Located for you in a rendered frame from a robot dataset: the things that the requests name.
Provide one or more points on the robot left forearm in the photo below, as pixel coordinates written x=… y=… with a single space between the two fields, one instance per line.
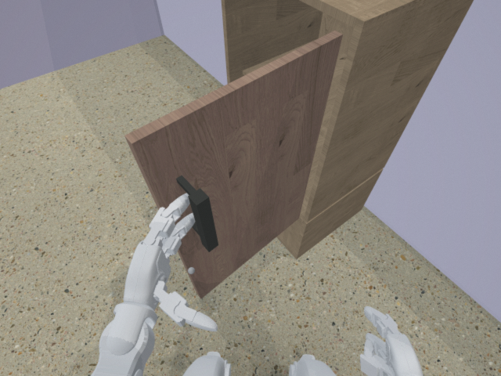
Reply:
x=127 y=341

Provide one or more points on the left robot hand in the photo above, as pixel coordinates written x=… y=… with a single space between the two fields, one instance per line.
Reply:
x=151 y=261

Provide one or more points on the right robot hand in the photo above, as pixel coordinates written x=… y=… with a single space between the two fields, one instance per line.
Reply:
x=395 y=356

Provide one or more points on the robot left thigh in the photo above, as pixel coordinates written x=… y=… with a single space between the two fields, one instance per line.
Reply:
x=209 y=366

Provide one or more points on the robot right thigh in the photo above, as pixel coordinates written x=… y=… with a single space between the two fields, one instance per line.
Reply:
x=310 y=367

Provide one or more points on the robot thigh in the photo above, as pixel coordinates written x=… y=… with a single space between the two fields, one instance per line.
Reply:
x=310 y=367
x=209 y=366

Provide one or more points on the handle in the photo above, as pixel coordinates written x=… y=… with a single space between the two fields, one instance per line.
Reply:
x=201 y=207

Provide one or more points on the cupboard door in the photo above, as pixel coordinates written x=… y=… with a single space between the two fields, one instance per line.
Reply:
x=249 y=146

